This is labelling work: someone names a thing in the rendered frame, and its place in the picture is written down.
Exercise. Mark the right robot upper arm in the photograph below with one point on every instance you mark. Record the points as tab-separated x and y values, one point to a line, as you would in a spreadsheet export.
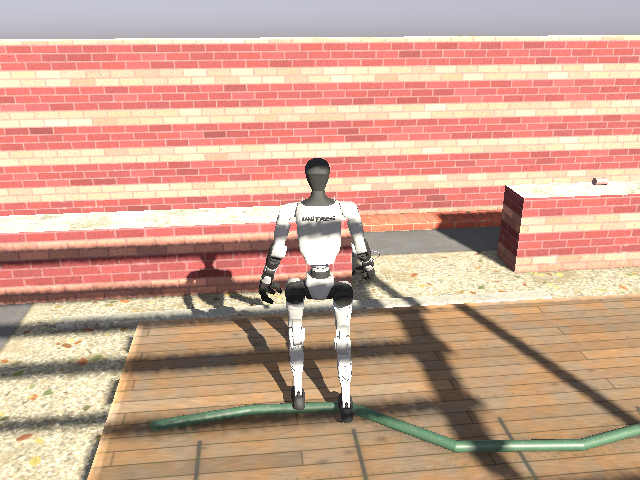
350	211

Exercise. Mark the robot right shin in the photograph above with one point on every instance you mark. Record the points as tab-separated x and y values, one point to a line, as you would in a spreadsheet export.
344	367

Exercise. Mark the robot left forearm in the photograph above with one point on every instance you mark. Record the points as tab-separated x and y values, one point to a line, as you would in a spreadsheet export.
270	268

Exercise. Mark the left robot thigh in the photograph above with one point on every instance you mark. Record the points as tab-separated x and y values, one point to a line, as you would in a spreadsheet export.
295	292

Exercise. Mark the robot left hand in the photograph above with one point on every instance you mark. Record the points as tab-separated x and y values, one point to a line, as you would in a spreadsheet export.
263	288

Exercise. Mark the left robot upper arm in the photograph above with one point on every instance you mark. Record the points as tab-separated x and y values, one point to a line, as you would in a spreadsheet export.
287	212

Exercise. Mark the robot right forearm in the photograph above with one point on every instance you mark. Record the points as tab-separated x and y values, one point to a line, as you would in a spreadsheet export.
366	258

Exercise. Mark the robot right hand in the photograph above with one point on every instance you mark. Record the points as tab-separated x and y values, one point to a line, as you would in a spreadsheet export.
368	278

